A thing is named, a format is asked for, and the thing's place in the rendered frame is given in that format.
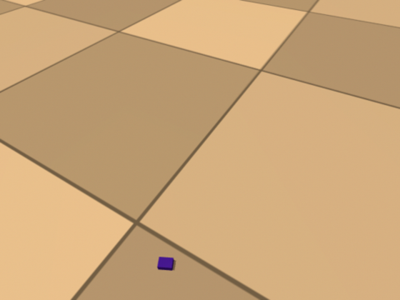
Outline small box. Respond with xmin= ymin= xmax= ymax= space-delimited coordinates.
xmin=157 ymin=257 xmax=174 ymax=271

